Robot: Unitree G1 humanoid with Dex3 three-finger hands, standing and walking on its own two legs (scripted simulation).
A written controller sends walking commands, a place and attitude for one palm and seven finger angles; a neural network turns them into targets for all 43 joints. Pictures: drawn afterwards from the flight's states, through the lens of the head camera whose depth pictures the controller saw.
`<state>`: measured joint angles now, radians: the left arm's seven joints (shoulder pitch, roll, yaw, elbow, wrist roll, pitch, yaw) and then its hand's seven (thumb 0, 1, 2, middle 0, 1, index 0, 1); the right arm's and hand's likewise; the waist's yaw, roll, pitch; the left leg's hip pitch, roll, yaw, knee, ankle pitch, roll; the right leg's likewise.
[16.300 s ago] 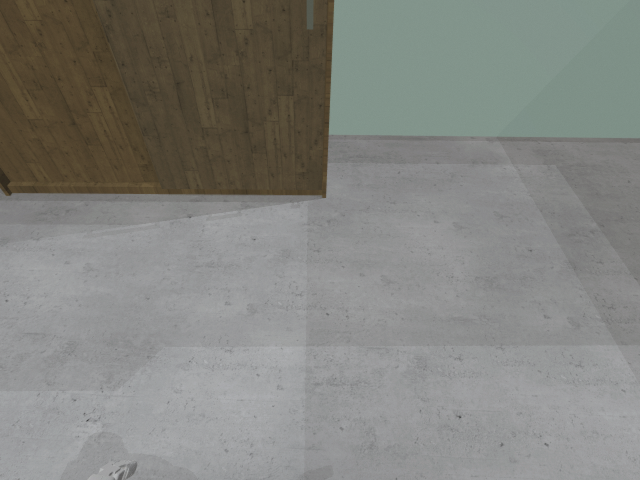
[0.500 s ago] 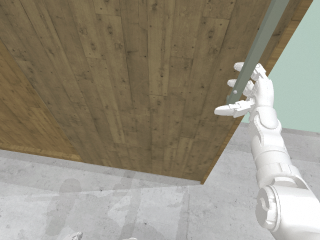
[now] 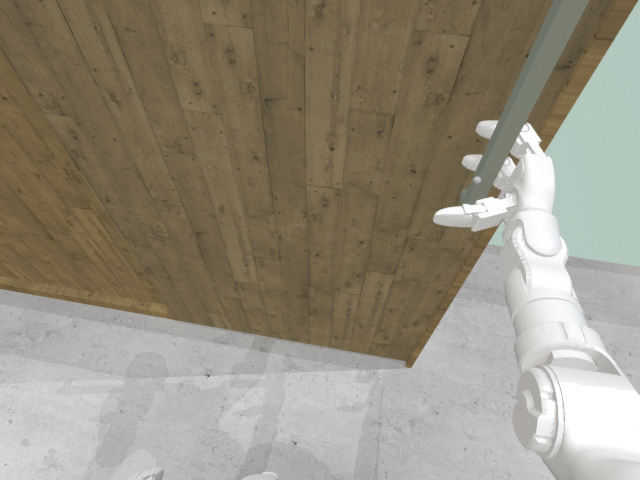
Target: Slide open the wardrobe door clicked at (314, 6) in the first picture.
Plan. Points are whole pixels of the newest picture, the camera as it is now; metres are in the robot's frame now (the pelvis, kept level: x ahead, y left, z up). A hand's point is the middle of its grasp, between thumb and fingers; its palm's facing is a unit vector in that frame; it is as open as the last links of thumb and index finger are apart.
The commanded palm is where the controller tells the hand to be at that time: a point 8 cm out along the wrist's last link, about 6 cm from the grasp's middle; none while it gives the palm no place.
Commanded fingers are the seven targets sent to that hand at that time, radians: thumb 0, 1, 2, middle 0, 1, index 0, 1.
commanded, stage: slide the fingers in behind the handle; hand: right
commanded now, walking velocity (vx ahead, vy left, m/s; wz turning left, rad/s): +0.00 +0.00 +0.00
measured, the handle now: (507, 116) +0.52 -0.14 +0.19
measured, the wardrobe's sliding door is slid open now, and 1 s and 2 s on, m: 0.00 0.00 0.00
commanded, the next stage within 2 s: grip the handle and tug to test in 0.20 s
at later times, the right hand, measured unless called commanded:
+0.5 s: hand (480, 183) +0.46 -0.13 +0.13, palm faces +0.02 +1.00 +0.01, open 13.1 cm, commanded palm +0.44 -0.18 +0.13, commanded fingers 0.00 -0.01 -0.52 0.35 1.27 0.35 1.27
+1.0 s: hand (472, 180) +0.47 -0.12 +0.13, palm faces +0.05 +1.00 +0.00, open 5.5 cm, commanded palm +0.44 -0.17 +0.13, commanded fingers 0.00 -0.90 -0.90 0.45 1.40 0.45 1.40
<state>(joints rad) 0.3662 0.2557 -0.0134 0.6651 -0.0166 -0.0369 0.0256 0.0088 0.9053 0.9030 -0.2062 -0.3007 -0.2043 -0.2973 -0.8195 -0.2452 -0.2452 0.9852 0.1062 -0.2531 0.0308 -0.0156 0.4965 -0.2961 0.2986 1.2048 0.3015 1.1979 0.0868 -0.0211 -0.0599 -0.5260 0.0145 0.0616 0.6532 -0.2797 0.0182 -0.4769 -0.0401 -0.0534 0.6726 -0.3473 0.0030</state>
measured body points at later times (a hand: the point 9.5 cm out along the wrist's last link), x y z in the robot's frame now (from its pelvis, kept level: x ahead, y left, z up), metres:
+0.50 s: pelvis +0.00 -0.01 +0.00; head +0.05 -0.01 +0.45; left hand +0.07 +0.25 -0.12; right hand +0.46 -0.18 +0.13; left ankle +0.02 +0.11 -0.72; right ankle -0.01 -0.12 -0.72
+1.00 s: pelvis +0.01 +0.00 +0.00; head +0.05 +0.01 +0.45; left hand +0.06 +0.26 -0.12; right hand +0.46 -0.17 +0.13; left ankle +0.02 +0.11 -0.72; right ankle -0.01 -0.12 -0.72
